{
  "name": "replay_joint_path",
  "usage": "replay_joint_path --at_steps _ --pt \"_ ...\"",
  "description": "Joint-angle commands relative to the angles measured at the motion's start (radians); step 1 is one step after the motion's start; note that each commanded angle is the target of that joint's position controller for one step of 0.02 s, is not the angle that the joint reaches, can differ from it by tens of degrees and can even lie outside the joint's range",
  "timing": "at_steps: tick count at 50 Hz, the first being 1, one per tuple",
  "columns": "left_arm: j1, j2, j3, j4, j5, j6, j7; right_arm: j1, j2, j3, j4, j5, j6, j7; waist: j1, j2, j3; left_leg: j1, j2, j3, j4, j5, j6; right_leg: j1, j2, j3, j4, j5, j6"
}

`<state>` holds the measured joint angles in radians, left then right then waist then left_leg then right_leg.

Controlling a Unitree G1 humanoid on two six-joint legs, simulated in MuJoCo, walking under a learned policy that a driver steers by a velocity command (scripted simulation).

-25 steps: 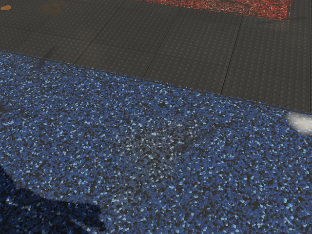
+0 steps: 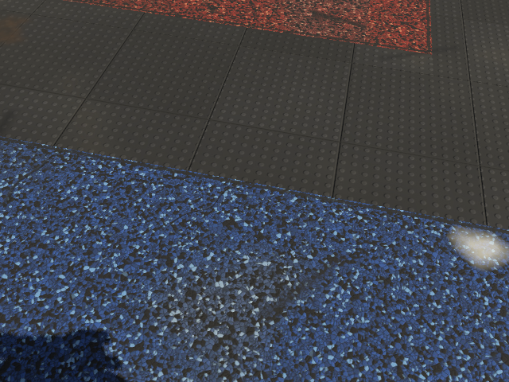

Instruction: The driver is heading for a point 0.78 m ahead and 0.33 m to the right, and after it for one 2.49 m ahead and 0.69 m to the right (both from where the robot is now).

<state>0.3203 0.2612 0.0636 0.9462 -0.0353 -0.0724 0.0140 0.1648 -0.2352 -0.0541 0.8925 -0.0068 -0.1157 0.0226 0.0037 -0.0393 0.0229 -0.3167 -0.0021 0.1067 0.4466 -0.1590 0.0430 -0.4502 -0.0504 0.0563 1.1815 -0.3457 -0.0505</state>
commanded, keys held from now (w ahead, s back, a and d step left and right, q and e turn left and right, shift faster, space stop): w+e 0.36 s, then e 0.48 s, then w+e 0.16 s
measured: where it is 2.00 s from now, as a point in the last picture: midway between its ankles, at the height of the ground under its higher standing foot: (401, 303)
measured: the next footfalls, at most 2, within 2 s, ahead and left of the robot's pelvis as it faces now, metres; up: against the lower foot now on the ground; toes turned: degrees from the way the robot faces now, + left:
right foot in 0.42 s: +0.35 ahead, -0.18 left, +0.00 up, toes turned -18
left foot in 0.94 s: +0.54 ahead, -0.05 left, +0.00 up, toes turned -39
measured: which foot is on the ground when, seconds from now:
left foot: down 0.00-0.42, up 0.44-0.92, down 0.94-1.00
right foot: up 0.00-0.40, down 0.42-0.94, up 0.96-1.00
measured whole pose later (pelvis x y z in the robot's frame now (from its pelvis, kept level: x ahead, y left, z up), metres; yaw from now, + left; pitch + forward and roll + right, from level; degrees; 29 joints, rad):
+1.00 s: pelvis +0.40 -0.10 -0.01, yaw -35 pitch +3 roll +1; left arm 0.21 0.30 0.08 0.67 -0.02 0.01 0.03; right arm 0.12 -0.27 -0.07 0.76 -0.01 -0.07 -0.01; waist 0.01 -0.03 -0.03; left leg -0.38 -0.04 -0.04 0.53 -0.21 0.01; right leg -0.38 0.13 0.18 0.85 -0.51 -0.05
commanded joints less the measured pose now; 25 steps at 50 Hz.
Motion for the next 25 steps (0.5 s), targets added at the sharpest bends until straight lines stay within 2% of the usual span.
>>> replay_joint_path --at_steps 1,4,8,11,14,16,17,18,19,20,21,22,23,24,25 --pt "0.048 0.029 0.022 -0.057 -0.003 0.018 0.001 0.020 -0.082 -0.021 -0.016 -0.006 -0.016 -0.005 0.008 0.139 -0.042 0.146 0.271 -0.222 -0.291 0.091 0.131 -0.147 -0.099 0.051 0.010 0.089 -0.006" --pt "-0.020 0.031 0.029 -0.097 0.007 0.037 0.002 0.044 -0.118 -0.034 0.004 -0.010 -0.017 -0.020 0.010 0.101 0.001 0.150 0.277 -0.129 -0.319 0.172 0.142 -0.237 -0.105 0.064 -0.059 0.191 0.007" --pt "-0.122 0.025 0.027 -0.138 0.012 0.030 -0.017 0.068 -0.143 -0.040 0.015 -0.011 -0.004 -0.038 -0.011 0.088 0.026 0.203 0.262 -0.020 -0.328 0.214 0.125 -0.274 -0.091 0.036 -0.266 0.355 0.019" --pt "-0.237 0.010 0.015 -0.183 0.017 0.026 -0.038 0.110 -0.164 -0.046 0.024 -0.001 0.007 -0.046 -0.054 0.072 0.058 0.259 0.275 0.037 -0.325 0.220 0.117 -0.278 -0.083 -0.030 -0.397 0.397 0.011" --pt "-0.317 0.009 0.009 -0.231 0.014 0.028 -0.057 0.154 -0.180 -0.053 0.037 0.011 0.026 -0.047 -0.079 0.074 0.085 0.362 0.303 0.071 -0.285 0.259 0.108 -0.303 -0.071 -0.074 -0.476 0.338 -0.007" --pt "-0.329 0.022 0.013 -0.258 0.012 0.030 -0.069 0.150 -0.197 -0.060 0.037 0.020 0.040 -0.047 -0.064 0.091 0.078 0.409 0.317 0.097 -0.224 0.393 0.092 -0.265 -0.045 -0.113 -0.508 0.253 -0.032" --pt "-0.313 0.038 0.020 -0.266 0.012 0.032 -0.072 0.134 -0.212 -0.064 0.031 0.024 0.045 -0.048 -0.043 0.109 0.054 0.419 0.316 0.115 -0.168 0.554 0.081 -0.205 -0.015 -0.143 -0.516 0.205 -0.050" --pt "-0.270 0.059 0.032 -0.265 0.012 0.036 -0.073 0.120 -0.228 -0.068 0.024 0.028 0.051 -0.050 -0.011 0.131 0.015 0.424 0.314 0.128 -0.083 0.728 0.069 -0.123 0.024 -0.175 -0.513 0.155 -0.070" --pt "-0.164 0.095 0.052 -0.245 0.011 0.036 -0.072 0.095 -0.238 -0.071 0.016 0.031 0.061 -0.053 0.054 0.137 -0.035 0.407 0.294 0.143 0.083 0.883 0.052 0.008 0.076 -0.202 -0.544 0.139 -0.094" --pt "-0.002 0.157 0.086 -0.203 0.015 0.034 -0.061 0.076 -0.233 -0.067 0.005 0.035 0.066 -0.054 0.138 0.106 -0.119 0.316 0.243 0.160 0.319 0.843 0.008 0.247 0.123 -0.194 -0.644 0.259 -0.129" --pt "0.090 0.263 0.114 -0.185 0.023 0.039 -0.035 0.094 -0.173 -0.047 -0.030 0.002 0.055 -0.052 0.137 -0.074 -0.203 0.023 0.170 0.150 0.661 0.296 -0.056 0.540 -0.057 0.080 -0.649 0.515 -0.191" --pt "0.008 0.342 0.115 -0.239 0.045 0.030 -0.034 0.179 -0.072 -0.013 -0.078 -0.010 0.021 -0.040 0.018 -0.254 -0.358 -0.330 -0.057 -0.016 1.014 -0.482 -0.118 0.800 -0.325 0.661 -0.770 0.661 -0.426" --pt "0.036 0.256 0.089 -0.250 0.044 0.025 -0.045 0.088 -0.163 -0.030 -0.081 0.026 -0.009 -0.027 0.096 -0.078 -0.425 -0.376 -0.007 -0.199 1.056 -0.463 -0.097 0.791 -0.320 0.625 -0.811 0.748 -0.404" --pt "-0.012 0.203 0.074 -0.253 0.040 0.016 -0.046 0.029 -0.163 -0.030 -0.106 0.049 -0.015 -0.027 0.075 -0.043 -0.306 -0.414 0.034 -0.186 1.011 -0.387 -0.073 0.688 -0.279 0.447 -0.787 0.806 -0.354" --pt "-0.073 0.167 0.067 -0.257 0.020 0.012 -0.046 0.025 -0.152 -0.031 -0.090 0.032 -0.010 -0.038 0.034 0.049 -0.193 -0.398 0.080 -0.179 0.913 -0.315 -0.071 0.533 -0.212 0.319 -0.792 0.787 -0.291"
